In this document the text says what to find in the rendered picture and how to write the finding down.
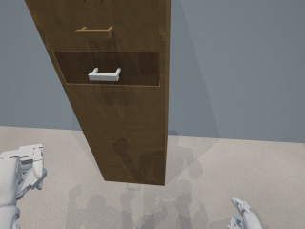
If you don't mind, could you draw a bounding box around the robot left hand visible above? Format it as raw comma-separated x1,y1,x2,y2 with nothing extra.
0,143,48,207

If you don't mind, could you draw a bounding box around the drawer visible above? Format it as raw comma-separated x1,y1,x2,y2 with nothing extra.
53,50,160,86

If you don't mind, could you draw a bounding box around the cabinet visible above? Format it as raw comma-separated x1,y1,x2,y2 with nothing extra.
25,0,171,186

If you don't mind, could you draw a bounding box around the robot right hand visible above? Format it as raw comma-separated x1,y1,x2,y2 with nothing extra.
227,197,262,229

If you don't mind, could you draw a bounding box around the robot left forearm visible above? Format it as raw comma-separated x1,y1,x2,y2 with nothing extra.
0,205,21,229

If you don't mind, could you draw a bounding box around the handle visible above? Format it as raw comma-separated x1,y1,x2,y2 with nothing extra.
88,68,121,81
74,29,112,39

